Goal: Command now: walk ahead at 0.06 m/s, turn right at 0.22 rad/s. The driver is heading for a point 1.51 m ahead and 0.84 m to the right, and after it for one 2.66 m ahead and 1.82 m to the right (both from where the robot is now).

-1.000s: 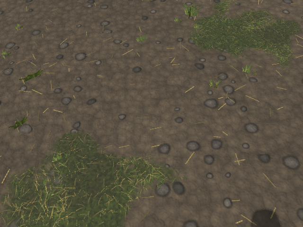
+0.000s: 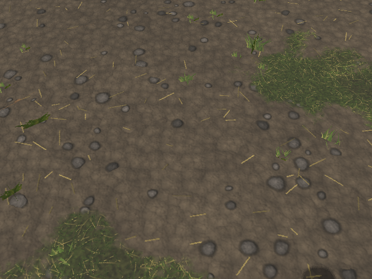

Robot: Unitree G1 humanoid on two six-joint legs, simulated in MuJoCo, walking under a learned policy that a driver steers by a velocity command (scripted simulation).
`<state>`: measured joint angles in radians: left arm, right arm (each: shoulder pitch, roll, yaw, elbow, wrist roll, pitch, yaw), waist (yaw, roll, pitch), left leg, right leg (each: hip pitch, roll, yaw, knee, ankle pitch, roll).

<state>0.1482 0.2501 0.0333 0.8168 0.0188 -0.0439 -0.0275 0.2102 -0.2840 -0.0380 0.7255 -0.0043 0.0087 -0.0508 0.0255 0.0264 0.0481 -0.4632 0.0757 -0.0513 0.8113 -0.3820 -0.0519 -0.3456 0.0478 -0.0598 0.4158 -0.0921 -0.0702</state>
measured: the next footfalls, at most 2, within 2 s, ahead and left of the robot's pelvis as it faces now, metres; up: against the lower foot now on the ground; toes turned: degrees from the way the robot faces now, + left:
left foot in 0.12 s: +0.09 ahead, +0.14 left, +0.00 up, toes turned -3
right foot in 0.48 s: +0.04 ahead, -0.12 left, +0.00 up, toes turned -18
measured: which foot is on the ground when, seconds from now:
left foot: up 0.00-0.10, down 0.12-0.48, up 0.50-0.94, down 0.96-1.00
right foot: down 0.00-0.12, up 0.14-0.46, down 0.48-0.96, up 0.98-1.00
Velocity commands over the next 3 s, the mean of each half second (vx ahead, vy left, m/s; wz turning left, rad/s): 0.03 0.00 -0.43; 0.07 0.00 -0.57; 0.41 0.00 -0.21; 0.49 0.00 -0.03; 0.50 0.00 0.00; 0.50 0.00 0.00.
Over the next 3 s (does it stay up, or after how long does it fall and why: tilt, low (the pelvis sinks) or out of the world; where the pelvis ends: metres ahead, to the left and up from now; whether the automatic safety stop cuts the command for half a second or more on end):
stays up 0.82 -0.67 -0.01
